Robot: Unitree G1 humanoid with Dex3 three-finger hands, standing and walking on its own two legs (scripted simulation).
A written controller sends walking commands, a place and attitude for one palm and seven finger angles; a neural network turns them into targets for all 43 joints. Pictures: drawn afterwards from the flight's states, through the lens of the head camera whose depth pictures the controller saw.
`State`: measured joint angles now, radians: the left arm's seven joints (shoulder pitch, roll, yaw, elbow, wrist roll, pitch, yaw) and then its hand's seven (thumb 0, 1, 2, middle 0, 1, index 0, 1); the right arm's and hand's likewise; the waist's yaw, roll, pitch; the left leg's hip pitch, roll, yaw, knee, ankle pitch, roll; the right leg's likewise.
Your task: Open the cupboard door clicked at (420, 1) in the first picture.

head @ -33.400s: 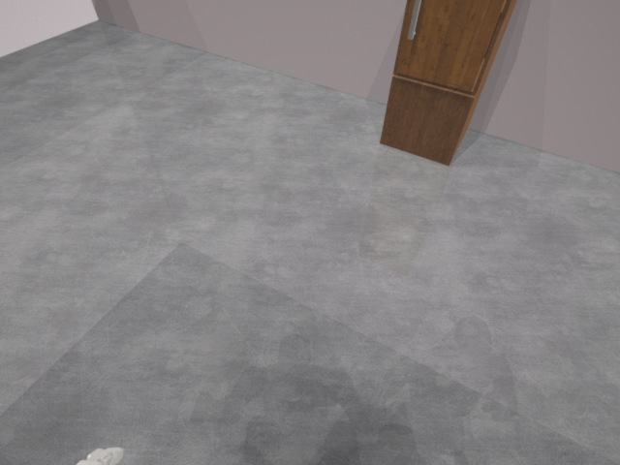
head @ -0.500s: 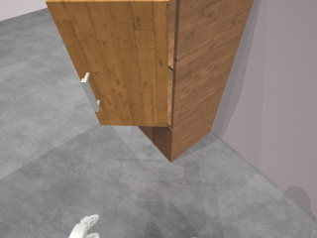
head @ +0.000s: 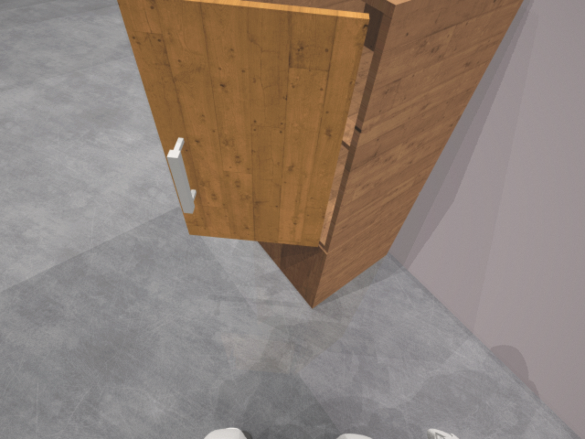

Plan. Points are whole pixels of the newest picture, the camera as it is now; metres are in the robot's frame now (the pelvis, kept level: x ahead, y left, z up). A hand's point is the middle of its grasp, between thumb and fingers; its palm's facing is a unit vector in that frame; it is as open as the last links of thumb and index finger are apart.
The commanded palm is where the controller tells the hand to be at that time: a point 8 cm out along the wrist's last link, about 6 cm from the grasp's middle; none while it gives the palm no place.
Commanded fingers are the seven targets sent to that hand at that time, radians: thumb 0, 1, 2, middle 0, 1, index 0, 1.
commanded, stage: come to a stop and stand still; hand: left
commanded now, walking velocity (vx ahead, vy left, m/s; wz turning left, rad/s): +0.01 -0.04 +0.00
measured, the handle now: (184, 177) +0.58 +0.28 -0.08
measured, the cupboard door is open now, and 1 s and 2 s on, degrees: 48 48 48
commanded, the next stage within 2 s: look again from close up in 0.88 s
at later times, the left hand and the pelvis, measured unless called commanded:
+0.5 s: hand out of the picture +0.02 +0.13 -0.17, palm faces +0.04 -0.98 -0.19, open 7.3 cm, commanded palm none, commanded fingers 0.00 0.90 0.90 -0.20 -0.30 -0.20 -0.30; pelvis -0.01 -0.05 +0.00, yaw +1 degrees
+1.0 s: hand out of the picture -0.01 +0.10 -0.18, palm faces +0.06 -0.99 -0.15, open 7.4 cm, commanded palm none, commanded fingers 0.00 0.90 0.90 -0.20 -0.30 -0.20 -0.30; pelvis +0.01 -0.06 +0.01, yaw +1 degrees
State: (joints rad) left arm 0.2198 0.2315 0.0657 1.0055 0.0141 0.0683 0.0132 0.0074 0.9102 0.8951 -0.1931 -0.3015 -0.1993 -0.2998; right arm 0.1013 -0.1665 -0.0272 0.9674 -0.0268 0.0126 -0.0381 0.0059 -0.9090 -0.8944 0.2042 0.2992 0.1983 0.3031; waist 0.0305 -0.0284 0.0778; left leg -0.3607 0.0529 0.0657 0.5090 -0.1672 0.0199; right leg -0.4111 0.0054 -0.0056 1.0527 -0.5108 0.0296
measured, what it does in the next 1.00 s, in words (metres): steps on the spot: right foot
